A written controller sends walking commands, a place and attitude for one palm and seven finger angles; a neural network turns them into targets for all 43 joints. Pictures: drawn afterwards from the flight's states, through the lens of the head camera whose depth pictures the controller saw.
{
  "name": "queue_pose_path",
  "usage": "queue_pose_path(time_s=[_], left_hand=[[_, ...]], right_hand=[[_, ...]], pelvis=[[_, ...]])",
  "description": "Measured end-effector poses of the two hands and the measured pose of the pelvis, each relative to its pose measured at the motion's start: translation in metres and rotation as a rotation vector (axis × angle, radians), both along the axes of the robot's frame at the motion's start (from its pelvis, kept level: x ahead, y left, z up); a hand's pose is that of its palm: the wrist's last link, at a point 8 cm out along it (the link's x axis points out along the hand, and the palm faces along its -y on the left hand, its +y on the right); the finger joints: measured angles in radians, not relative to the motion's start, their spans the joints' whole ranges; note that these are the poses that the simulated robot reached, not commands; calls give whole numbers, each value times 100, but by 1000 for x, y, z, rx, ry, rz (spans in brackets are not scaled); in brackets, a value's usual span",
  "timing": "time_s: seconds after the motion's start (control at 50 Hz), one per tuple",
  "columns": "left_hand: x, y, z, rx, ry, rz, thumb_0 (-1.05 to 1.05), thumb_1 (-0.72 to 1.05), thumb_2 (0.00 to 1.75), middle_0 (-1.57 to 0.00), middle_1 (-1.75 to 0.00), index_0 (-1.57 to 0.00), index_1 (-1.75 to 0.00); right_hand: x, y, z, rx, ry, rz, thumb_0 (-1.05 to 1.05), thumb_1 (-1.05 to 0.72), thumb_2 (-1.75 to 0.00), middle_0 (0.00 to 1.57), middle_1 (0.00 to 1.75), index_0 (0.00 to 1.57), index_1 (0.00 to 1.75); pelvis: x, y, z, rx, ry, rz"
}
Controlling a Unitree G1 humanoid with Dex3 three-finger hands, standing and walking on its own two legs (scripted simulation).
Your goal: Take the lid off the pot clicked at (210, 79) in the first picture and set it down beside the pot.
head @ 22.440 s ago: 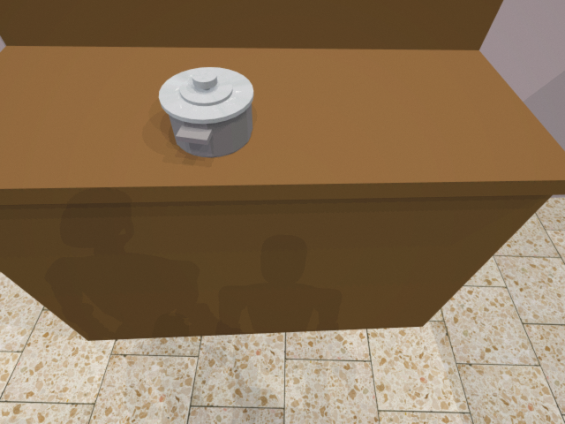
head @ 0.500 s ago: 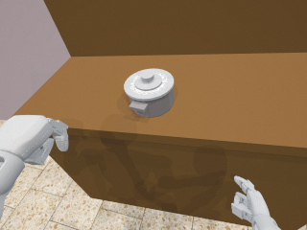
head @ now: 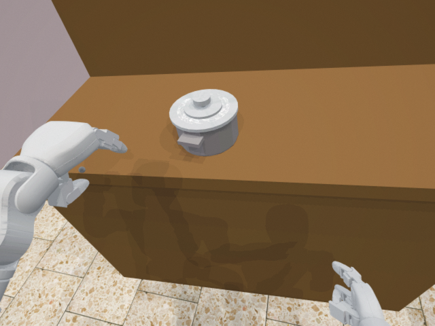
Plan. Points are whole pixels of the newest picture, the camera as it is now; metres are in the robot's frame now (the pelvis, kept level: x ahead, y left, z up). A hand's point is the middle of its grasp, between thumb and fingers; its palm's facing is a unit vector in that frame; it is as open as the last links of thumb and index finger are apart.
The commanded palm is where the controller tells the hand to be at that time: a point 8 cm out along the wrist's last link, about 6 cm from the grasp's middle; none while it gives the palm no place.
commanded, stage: reach forward and open the fingers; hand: left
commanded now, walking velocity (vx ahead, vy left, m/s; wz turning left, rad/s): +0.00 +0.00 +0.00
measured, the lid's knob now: (201, 99) +0.54 +0.09 +0.16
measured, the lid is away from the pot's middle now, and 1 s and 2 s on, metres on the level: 0.00 0.00 0.00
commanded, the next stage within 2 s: move the open hand above the knob in 0.08 s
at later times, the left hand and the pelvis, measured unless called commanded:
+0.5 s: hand (99, 130) +0.35 +0.22 +0.23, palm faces -0.03 +0.01 -1.00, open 10.2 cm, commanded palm +0.32 +0.21 +0.28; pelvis +0.01 -0.01 +0.00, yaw +0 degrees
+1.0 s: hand (147, 113) +0.42 +0.16 +0.21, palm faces -0.10 +0.05 -0.99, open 10.2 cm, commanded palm +0.39 +0.17 +0.28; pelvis +0.03 +0.00 +0.00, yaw +0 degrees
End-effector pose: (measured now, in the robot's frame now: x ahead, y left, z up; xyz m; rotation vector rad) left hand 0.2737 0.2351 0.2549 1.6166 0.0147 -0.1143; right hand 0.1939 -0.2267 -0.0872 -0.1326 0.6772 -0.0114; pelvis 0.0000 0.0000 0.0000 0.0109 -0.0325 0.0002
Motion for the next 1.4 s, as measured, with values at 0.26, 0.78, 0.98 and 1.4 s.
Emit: queue_pose_path(time_s=[0.26,0.78,0.98,1.4], left_hand=[[24,-3,11,-20,-33,44,0,-40,167,-87,-9,-87,-9],[102,-33,34,-54,-44,58,1,-40,166,-87,-8,-87,-9],[121,-75,6,-7,41,-81,0,-40,166,-87,-8,-87,-9],[167,-95,49,-110,-75,-19,1,-40,166,-87,-8,-87,-9]], right_hand=[[-1,0,-1,25,-5,0,1,-91,-89,20,30,19,30],[13,-10,-8,37,60,-25,1,-91,-90,20,30,19,30],[18,-6,-8,16,73,-31,1,-91,-90,20,30,19,30],[5,-2,-16,58,134,-68,1,-91,-90,20,30,19,30]], pelvis=[[-3,-2,-1,6,7,-2],[20,-6,0,9,40,0],[25,-3,-1,9,37,3],[35,2,0,12,66,-12]])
